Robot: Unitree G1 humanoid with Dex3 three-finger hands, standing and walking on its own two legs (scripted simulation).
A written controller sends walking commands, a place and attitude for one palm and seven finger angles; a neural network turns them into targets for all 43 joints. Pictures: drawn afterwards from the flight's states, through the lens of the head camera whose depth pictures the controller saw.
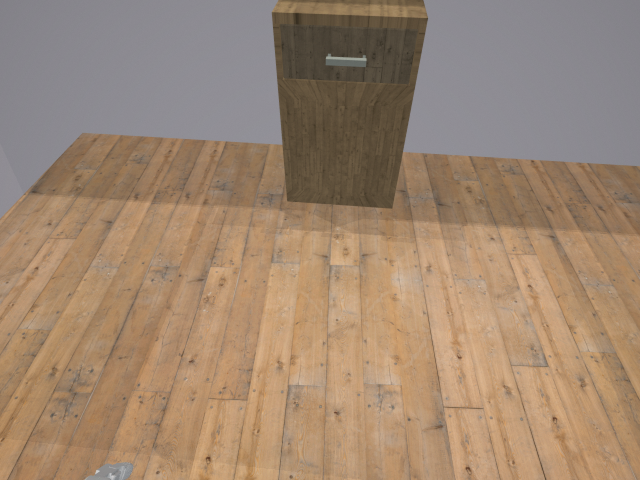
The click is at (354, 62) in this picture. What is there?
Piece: drawer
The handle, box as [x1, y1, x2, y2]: [326, 54, 366, 66]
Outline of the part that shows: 326,56 326,64 365,66 365,55 363,55 362,58 331,57 330,54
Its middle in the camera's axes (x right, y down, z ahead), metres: +0.08 -0.61 +1.32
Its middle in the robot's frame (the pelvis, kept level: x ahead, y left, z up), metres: +1.40 -0.03 -0.07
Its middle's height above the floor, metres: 0.70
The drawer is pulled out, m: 0.00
